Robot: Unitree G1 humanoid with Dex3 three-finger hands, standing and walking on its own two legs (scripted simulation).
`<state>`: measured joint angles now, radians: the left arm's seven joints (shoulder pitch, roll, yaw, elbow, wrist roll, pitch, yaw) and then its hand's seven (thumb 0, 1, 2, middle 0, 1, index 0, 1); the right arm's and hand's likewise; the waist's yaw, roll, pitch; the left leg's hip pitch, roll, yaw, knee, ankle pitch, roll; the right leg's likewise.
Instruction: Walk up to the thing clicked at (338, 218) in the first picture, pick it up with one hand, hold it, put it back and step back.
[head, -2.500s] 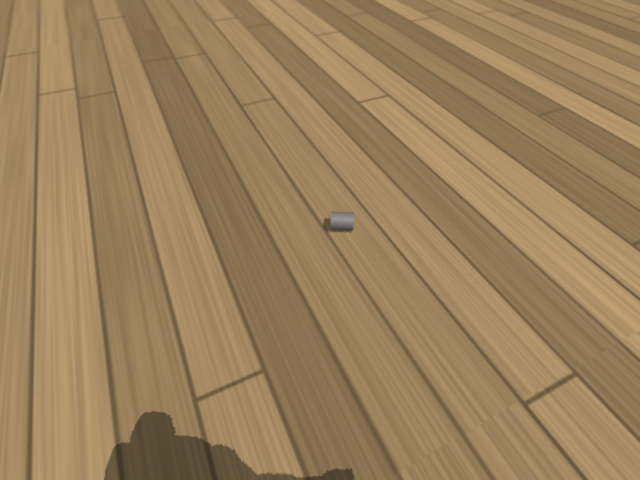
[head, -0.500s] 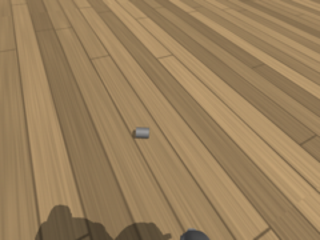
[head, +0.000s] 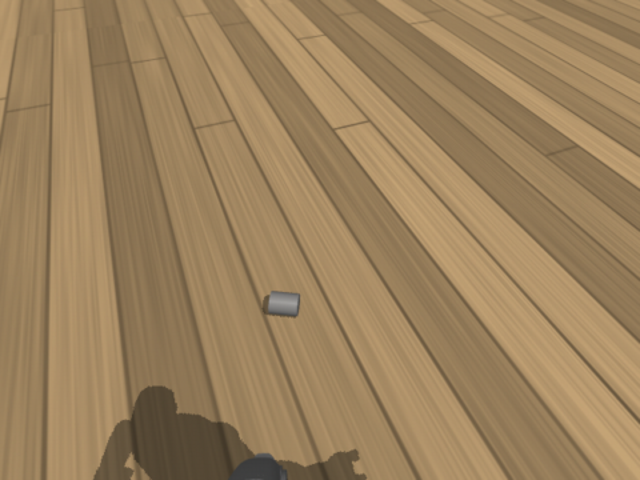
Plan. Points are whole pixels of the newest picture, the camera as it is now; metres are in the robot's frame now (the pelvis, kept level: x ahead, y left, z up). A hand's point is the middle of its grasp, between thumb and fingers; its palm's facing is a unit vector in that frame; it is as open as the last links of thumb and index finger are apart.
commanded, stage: walk up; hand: left
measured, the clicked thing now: (284, 303) +0.77 +0.18 -0.72
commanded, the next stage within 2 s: none
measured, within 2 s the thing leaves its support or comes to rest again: neither
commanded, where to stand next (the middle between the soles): +0.43 -0.07 m, yaw +2 degrees
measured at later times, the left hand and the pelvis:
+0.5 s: hand (208, 381) +0.27 +0.21 -0.13, palm faces -0.02 -0.91 -0.42, open 7.4 cm; pelvis +0.19 -0.09 -0.02, yaw +0 degrees
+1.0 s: hand (233, 345) +0.35 +0.19 -0.16, palm faces +0.00 -0.93 -0.36, open 7.4 cm; pelvis +0.33 -0.08 -0.01, yaw +3 degrees
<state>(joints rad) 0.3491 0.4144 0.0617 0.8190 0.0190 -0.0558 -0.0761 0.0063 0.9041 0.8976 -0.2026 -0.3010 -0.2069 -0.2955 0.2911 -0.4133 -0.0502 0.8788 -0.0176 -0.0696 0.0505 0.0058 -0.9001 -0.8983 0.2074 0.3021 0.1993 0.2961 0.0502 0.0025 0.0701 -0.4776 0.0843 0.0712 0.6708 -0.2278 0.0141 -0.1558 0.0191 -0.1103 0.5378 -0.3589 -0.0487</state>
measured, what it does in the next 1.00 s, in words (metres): walks ahead: left foot, then right foot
